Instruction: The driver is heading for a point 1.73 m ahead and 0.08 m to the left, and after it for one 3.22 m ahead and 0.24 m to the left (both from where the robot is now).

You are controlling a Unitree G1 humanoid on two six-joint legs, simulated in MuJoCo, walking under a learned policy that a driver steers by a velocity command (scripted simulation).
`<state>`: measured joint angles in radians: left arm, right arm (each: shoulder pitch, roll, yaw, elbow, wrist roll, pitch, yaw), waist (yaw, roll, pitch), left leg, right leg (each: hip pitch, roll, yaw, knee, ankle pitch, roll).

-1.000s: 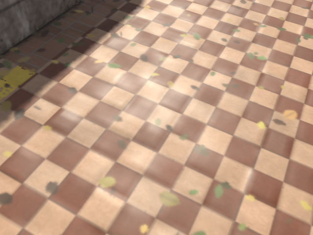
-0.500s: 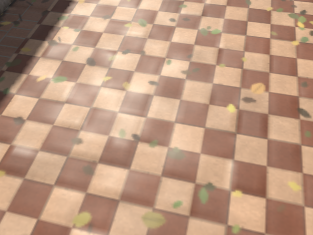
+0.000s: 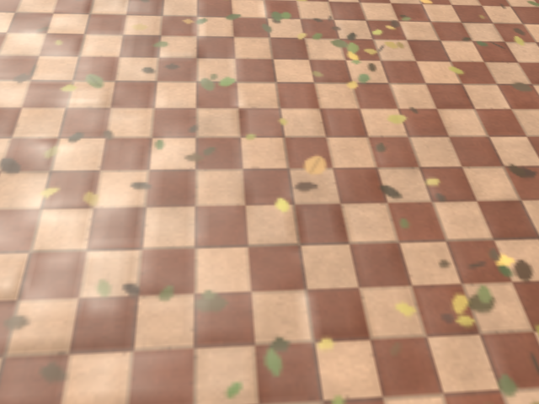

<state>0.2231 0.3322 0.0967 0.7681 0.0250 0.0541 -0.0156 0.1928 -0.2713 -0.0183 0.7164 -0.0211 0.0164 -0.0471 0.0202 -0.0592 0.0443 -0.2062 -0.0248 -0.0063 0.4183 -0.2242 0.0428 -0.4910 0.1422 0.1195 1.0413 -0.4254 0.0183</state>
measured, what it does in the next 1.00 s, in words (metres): steps on the spot: right foot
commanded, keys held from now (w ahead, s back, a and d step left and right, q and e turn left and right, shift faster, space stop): no key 1.00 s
